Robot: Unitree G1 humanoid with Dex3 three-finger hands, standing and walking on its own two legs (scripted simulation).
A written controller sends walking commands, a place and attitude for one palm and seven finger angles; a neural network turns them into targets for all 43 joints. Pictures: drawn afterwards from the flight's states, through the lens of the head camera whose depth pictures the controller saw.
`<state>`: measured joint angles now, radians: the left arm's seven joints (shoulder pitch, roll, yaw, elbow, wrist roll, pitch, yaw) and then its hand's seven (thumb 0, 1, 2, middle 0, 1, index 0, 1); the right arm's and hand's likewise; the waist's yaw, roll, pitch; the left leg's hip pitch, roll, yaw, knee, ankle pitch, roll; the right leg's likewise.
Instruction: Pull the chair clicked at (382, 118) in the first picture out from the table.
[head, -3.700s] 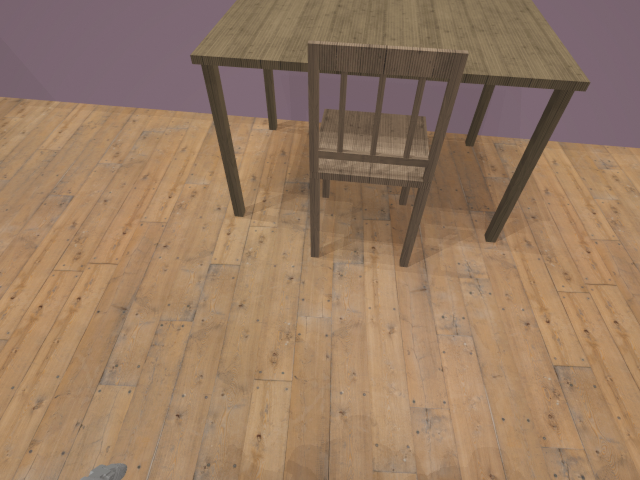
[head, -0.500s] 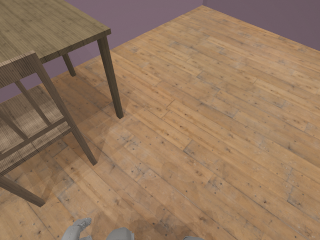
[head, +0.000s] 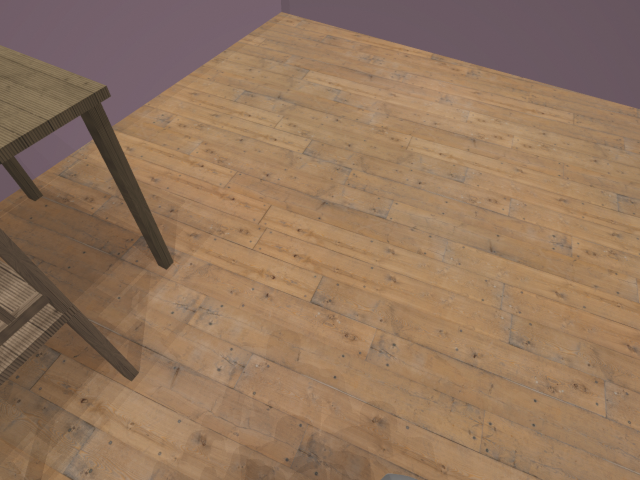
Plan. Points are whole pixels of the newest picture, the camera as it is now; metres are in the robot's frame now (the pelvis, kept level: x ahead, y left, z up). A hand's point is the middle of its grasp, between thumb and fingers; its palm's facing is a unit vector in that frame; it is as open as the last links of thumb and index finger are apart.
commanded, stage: walk to a spot facing it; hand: left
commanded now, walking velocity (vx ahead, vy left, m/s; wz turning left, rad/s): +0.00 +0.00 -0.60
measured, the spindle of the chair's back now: out of the picture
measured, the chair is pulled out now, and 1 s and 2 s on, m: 0.00 0.00 0.00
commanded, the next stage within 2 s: turn to face it in 0.96 s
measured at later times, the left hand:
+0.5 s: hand out of the picture +0.12 +0.16 -0.16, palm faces -0.18 -0.96 -0.20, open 7.4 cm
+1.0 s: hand (270, 364) +0.31 +0.10 -0.17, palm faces -0.56 -0.81 -0.16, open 7.4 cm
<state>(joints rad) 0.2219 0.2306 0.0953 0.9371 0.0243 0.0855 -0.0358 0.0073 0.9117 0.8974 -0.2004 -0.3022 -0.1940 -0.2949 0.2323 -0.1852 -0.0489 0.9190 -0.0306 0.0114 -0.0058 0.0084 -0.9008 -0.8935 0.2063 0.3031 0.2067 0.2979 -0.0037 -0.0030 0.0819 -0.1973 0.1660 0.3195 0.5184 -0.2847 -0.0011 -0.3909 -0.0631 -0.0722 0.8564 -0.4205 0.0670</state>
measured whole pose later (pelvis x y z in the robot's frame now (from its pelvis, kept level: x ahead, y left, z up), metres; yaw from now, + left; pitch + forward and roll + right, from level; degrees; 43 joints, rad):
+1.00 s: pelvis +0.12 +0.00 +0.00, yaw -35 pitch -1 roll -2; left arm 0.13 0.22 0.10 0.96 0.03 0.07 -0.04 0.01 0.91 0.90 -0.20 -0.30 -0.19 -0.29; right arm 0.39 -0.13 -0.03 1.03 -0.03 -0.01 -0.02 0.01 -0.90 -0.89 0.20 0.30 0.20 0.30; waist -0.04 -0.03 0.10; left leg -0.08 0.12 0.33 0.46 -0.36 0.02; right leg -0.53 -0.07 -0.09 0.91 -0.27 0.06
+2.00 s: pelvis +0.18 -0.05 +0.00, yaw -13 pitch +2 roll -2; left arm 0.16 0.25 0.08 0.92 0.02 0.05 0.02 0.01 0.91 0.90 -0.20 -0.30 -0.19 -0.29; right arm 0.20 -0.22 -0.07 0.92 -0.03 0.04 0.01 0.01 -0.90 -0.89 0.21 0.30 0.21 0.30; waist -0.03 0.02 0.05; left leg -0.35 -0.07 -0.11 0.44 -0.13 0.05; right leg -0.41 -0.04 0.02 0.88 -0.41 0.09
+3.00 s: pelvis +0.18 -0.08 +0.00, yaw +25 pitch +1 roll +0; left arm 0.12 0.24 0.06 0.84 0.01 0.03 0.01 0.01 0.91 0.90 -0.20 -0.30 -0.20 -0.30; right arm 0.20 -0.23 -0.06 0.90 -0.03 0.05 0.02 0.01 -0.90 -0.89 0.21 0.30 0.21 0.30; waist -0.03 0.03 0.07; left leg -0.28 -0.06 -0.13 0.52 -0.26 0.00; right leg -0.37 -0.03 -0.01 0.74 -0.39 0.09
